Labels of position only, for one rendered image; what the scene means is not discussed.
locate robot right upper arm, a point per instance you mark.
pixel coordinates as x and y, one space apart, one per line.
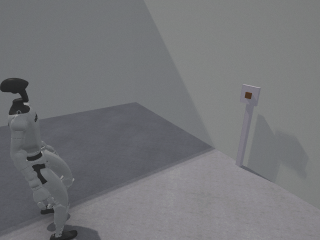
19 126

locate robot right thigh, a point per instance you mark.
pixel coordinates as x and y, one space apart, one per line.
54 185

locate robot right shin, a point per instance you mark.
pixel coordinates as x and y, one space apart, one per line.
60 218

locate robot left forearm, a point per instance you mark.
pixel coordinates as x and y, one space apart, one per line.
43 145

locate right robot hand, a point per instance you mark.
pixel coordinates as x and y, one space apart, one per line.
41 195

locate left robot hand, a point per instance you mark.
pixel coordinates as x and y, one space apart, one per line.
50 149

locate robot right forearm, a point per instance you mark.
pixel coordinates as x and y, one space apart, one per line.
27 170

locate panel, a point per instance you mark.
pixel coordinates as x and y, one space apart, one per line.
250 103

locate button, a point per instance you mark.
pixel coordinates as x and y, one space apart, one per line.
248 95

